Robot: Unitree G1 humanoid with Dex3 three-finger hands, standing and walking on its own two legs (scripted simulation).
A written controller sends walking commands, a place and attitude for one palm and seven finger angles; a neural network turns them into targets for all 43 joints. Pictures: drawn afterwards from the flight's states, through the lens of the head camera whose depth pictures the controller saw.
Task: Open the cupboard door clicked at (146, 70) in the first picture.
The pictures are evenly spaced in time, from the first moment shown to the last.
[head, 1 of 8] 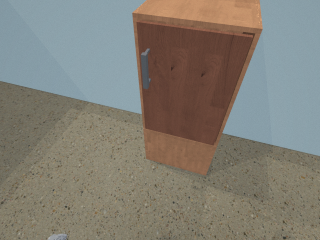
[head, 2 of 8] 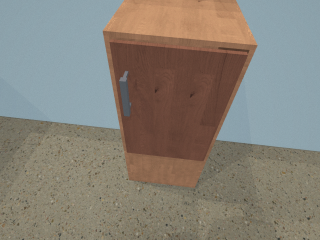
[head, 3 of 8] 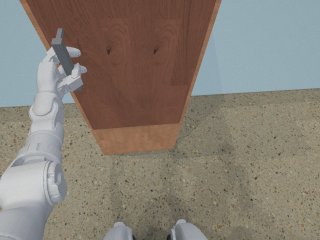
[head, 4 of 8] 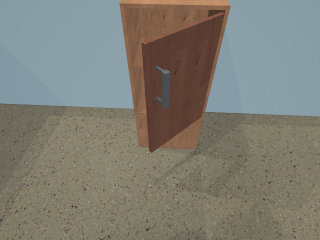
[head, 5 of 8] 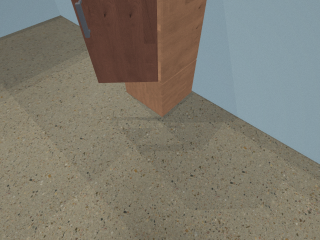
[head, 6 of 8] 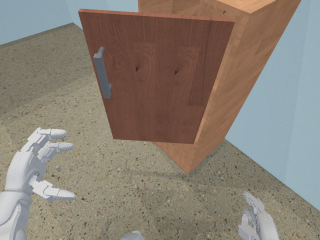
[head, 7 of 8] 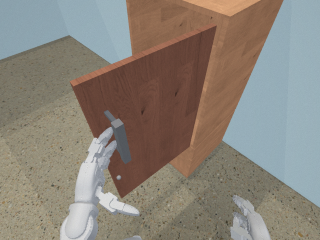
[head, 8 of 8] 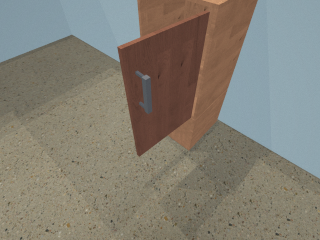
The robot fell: no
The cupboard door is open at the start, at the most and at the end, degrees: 0 86 84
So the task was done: yes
